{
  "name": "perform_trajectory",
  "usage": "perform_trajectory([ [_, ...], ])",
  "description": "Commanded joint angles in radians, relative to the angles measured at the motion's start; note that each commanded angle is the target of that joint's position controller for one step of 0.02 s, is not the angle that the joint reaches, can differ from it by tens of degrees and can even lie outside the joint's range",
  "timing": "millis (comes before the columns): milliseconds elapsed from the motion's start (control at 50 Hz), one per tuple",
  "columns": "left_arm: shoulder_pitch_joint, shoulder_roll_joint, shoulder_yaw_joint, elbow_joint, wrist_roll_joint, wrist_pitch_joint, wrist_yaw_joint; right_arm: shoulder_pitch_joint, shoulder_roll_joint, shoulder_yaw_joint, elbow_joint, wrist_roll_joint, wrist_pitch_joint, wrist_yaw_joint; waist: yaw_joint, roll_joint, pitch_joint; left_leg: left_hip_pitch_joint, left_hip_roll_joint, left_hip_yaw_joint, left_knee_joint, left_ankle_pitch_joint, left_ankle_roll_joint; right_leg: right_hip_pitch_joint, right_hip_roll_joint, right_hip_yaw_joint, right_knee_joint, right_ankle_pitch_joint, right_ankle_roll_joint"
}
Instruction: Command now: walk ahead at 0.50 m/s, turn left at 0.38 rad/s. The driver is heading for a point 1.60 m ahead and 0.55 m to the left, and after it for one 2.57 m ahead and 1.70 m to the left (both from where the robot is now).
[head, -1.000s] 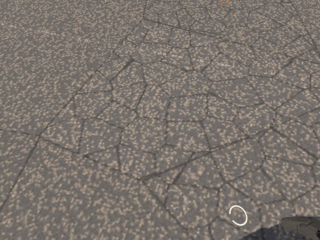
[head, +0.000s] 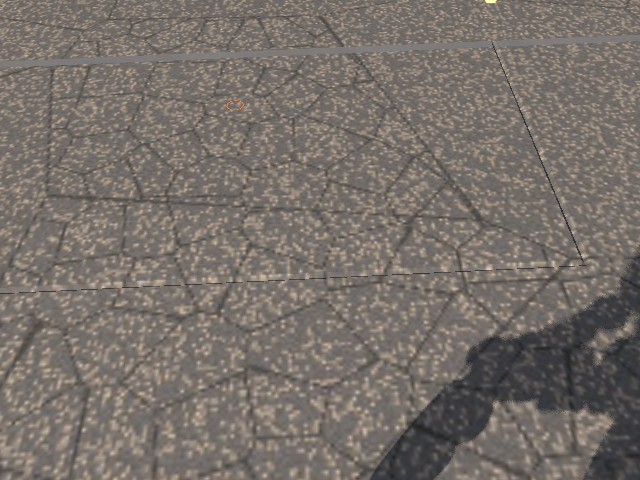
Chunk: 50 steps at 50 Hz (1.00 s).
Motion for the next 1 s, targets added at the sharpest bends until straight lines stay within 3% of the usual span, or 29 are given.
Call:
perform_trajectory([
  [20, 0.033, 0.165, 0.044, -0.021, -0.009, 0.008, 0.011, -0.153, -0.042, -0.002, -0.122, -0.001, -0.02, 0.025, 0.04, -0.071, 0.077, -0.052, -0.016, 0.034, -0.072, -0.03, 0.029, 0.026, -0.322, 0.039, -0.027, 0.489, -0.095],
  [60, 0.026, 0.181, 0.049, -0.017, -0.013, 0.027, 0.019, -0.157, -0.052, -0.006, -0.147, -0.003, -0.019, 0.04, 0.02, -0.088, 0.059, -0.037, -0.047, 0.077, -0.092, -0.138, 0.058, 0.092, -0.339, 0.019, 0.054, 0.692, -0.08],
  [100, 0.007, 0.212, 0.056, -0.026, -0.015, 0.044, 0.033, -0.088, -0.089, -0.025, -0.151, -0.006, -0.009, 0.043, -0.033, -0.138, -0.018, 0.092, -0.114, 0.14, -0.073, -0.255, 0.098, 0.117, -0.338, -0.008, 0.208, 1.046, -0.055],
  [120, -0.003, 0.222, 0.058, -0.03, -0.013, 0.052, 0.041, 0.015, -0.127, -0.045, -0.135, -0.006, -0.005, 0.038, -0.092, -0.148, -0.081, 0.231, -0.15, 0.153, -0.076, -0.282, 0.124, 0.09, -0.326, -0.023, 0.357, 1.138, -0.04],
  [140, -0.023, 0.218, 0.053, -0.037, -0.017, 0.053, 0.047, 0.169, -0.18, -0.073, -0.105, -0.004, -0.002, 0.025, -0.184, -0.117, -0.159, 0.484, -0.162, 0.116, -0.148, -0.21, 0.167, -0.039, -0.289, -0.047, 0.582, 1.052, -0.006],
  [160, 0.055, 0.137, 0.025, -0.077, 0.004, 0.033, 0.043, 0.284, -0.294, -0.106, -0.092, -0.011, 0.005, 0.005, -0.179, 0.074, -0.295, 0.895, 0.074, -0.271, -0.137, -0.201, 0.308, -0.421, -0.183, -0.049, 0.966, 0.557, 0.053],
  [180, 0.077, 0.078, -0.004, -0.092, 0.015, -0.004, 0.019, 0.26, -0.28, -0.095, -0.108, 0.001, -0.003, 0.006, -0.131, 0.166, -0.42, 1.11, 0.245, -0.773, -0.298, -0.305, 0.458, -0.716, 0.014, 0.138, 1.22, -0.291, 0.087],
  [200, -0.029, 0.163, 0.018, -0.112, -0.025, -0.035, -0.002, 0.263, -0.209, -0.074, -0.11, -0.007, -0.004, 0.004, -0.187, 0.075, -0.374, 1.094, 0.219, -0.696, -0.346, -0.383, 0.4, -0.827, -0.057, 0.265, 1.255, -0.253, 0.062],
  [220, -0.097, 0.166, 0.013, -0.141, -0.046, -0.052, -0.01, 0.215, -0.176, -0.066, -0.114, -0.008, -0.006, 0.0, -0.169, 0.013, -0.236, 0.955, 0.183, -0.554, -0.361, -0.363, 0.354, -0.854, -0.104, 0.248, 1.184, -0.173, 0.045],
  [240, -0.117, 0.151, 0.011, -0.145, -0.03, -0.057, -0.005, 0.15, -0.16, -0.06, -0.123, -0.006, -0.006, -0.001, -0.119, -0.071, -0.13, 0.788, 0.141, -0.453, -0.379, -0.269, 0.325, -0.826, -0.141, 0.23, 1.074, -0.121, 0.046],
  [260, -0.111, 0.161, 0.02, -0.138, -0.007, -0.05, 0.001, 0.099, -0.129, -0.049, -0.136, -0.012, -0.007, -0.003, -0.083, -0.07, -0.083, 0.673, 0.106, -0.38, -0.4, -0.169, 0.309, -0.762, -0.171, 0.224, 0.992, -0.084, 0.057],
  [280, -0.09, 0.159, 0.023, -0.137, -0.001, -0.038, 0.001, 0.073, -0.125, -0.046, -0.152, -0.021, -0.006, -0.007, -0.054, -0.039, -0.065, 0.588, 0.085, -0.354, -0.424, -0.114, 0.312, -0.704, -0.179, 0.222, 0.963, -0.064, 0.071],
  [340, -0.071, 0.124, 0.014, -0.135, 0.01, -0.009, 0.011, 0.06, -0.15, -0.054, -0.148, -0.017, -0.01, -0.021, -0.03, -0.016, -0.045, 0.448, 0.047, -0.262, -0.454, -0.001, 0.315, -0.651, -0.177, 0.185, 0.822, -0.008, 0.129],
  [420, -0.229, 0.08, -0.007, -0.169, 0.007, -0.01, 0.009, 0.104, -0.179, -0.064, -0.125, -0.004, 0.002, -0.04, -0.092, 0.02, -0.027, 0.37, -0.032, -0.177, -0.43, -0.108, 0.243, -0.562, -0.122, 0.163, 0.493, 0.28, 0.156],
  [460, -0.286, 0.091, -0.005, -0.182, -0.006, -0.017, 0.001, 0.145, -0.186, -0.066, -0.109, -0.002, 0.01, -0.043, -0.121, 0.033, -0.036, 0.39, -0.022, -0.216, -0.411, -0.179, 0.224, -0.522, -0.091, 0.168, 0.402, 0.353, 0.156],
  [500, -0.306, 0.117, 0.005, -0.191, -0.015, -0.025, -0.006, 0.167, -0.179, -0.066, -0.099, 0.004, 0.016, -0.044, -0.123, 0.045, -0.04, 0.448, 0.003, -0.28, -0.361, -0.241, 0.211, -0.511, -0.086, 0.199, 0.339, 0.331, 0.143],
  [540, -0.287, 0.146, 0.02, -0.19, -0.019, -0.035, -0.011, 0.166, -0.172, -0.066, -0.098, 0.002, 0.02, -0.047, -0.101, 0.066, -0.042, 0.499, 0.03, -0.35, -0.302, -0.274, 0.194, -0.481, -0.087, 0.217, 0.308, 0.261, 0.115],
  [580, -0.176, 0.168, 0.039, -0.161, -0.018, -0.044, -0.008, 0.145, -0.144, -0.059, -0.107, -0.003, 0.023, -0.046, -0.034, 0.081, -0.067, 0.49, 0.004, -0.364, -0.204, -0.262, 0.158, -0.333, -0.089, 0.196, 0.257, 0.216, 0.069],
  [600, -0.065, 0.206, 0.055, -0.149, -0.002, -0.05, -0.001, 0.147, -0.091, -0.04, -0.118, -0.009, 0.019, -0.043, 0.019, 0.035, -0.159, 0.429, -0.049, -0.309, -0.019, -0.286, 0.121, -0.14, -0.183, 0.272, 0.262, 0.178, 0.017],
  [620, 0.052, 0.287, 0.073, -0.137, 0.019, -0.046, 0.006, 0.247, -0.017, -0.017, -0.139, -0.006, 0.012, -0.042, 0.01, -0.189, -0.304, 0.165, -0.18, -0.168, 0.315, -0.568, 0.051, 0.202, -0.412, 0.606, 0.223, 0.043, -0.105],
  [640, 0.108, 0.285, 0.079, -0.103, 0.001, -0.032, -0.004, 0.286, -0.062, -0.017, -0.157, 0.015, 0.006, -0.042, 0.002, -0.396, -0.329, -0.069, -0.164, -0.119, 0.542, -0.734, 0.026, 0.272, -0.527, 0.964, 0.116, -0.259, -0.192],
  [660, 0.055, 0.199, 0.056, -0.124, -0.009, -0.028, -0.003, 0.227, -0.152, -0.04, -0.139, 0.018, 0.011, -0.044, 0.026, -0.249, -0.198, -0.128, -0.109, -0.141, 0.63, -0.644, 0.016, 0.171, -0.484, 0.87, 0.081, -0.37, -0.156],
  [680, 0.012, 0.164, 0.045, -0.129, -0.006, -0.019, 0.001, 0.143, -0.169, -0.047, -0.152, 0.006, 0.017, -0.044, 0.03, -0.177, -0.107, -0.127, -0.078, -0.103, 0.64, -0.564, 0.012, 0.06, -0.441, 0.704, 0.084, -0.267, -0.116],
  [700, -0.029, 0.141, 0.035, -0.127, 0.0, -0.015, 0.003, 0.106, -0.157, -0.048, -0.161, -0.004, 0.02, -0.042, 0.013, -0.14, -0.051, -0.097, -0.049, -0.093, 0.602, -0.502, 0.009, -0.043, -0.394, 0.581, 0.068, -0.129, -0.102],
  [740, -0.065, 0.111, 0.025, -0.114, 0.005, -0.016, 0.008, 0.102, -0.126, -0.05, -0.168, 0.002, 0.027, -0.032, -0.022, -0.177, -0.011, -0.024, -0.004, -0.082, 0.537, -0.438, 0.007, -0.152, -0.337, 0.423, 0.024, 0.028, -0.087],
  [780, -0.061, 0.114, 0.029, -0.096, -0.002, -0.024, 0.008, 0.099, -0.09, -0.043, -0.173, 0.005, 0.037, -0.028, -0.029, -0.177, -0.005, -0.017, 0.006, -0.06, 0.499, -0.41, 0.0, -0.174, -0.33, 0.333, -0.011, 0.117, -0.102],
  [840, -0.048, 0.151, 0.042, -0.066, 0.0, -0.026, 0.01, 0.048, -0.069, -0.035, -0.194, -0.002, 0.042, -0.026, -0.025, -0.134, 0.006, -0.063, 0.017, -0.058, 0.388, -0.328, -0.018, -0.147, -0.35, 0.242, -0.037, 0.239, -0.124],
  [940, -0.034, 0.184, 0.048, -0.031, -0.007, -0.011, 0.016, -0.079, -0.043, -0.022, -0.217, -0.001, 0.028, 0.002, 0.017, -0.115, 0.034, -0.01, 0.003, 0.011, 0.114, -0.114, -0.005, -0.107, -0.327, 0.072, -0.04, 0.328, -0.091],
  [1000, 0.013, 0.206, 0.053, 0.0, -0.021, 0.002, 0.014, -0.155, -0.034, -0.017, -0.246, 0.003, 0.025, 0.02, 0.039, -0.107, 0.063, 0.02, -0.011, 0.048, 0.006, -0.13, 0.023, -0.052, -0.35, 0.031, -0.03, 0.359, -0.078],
])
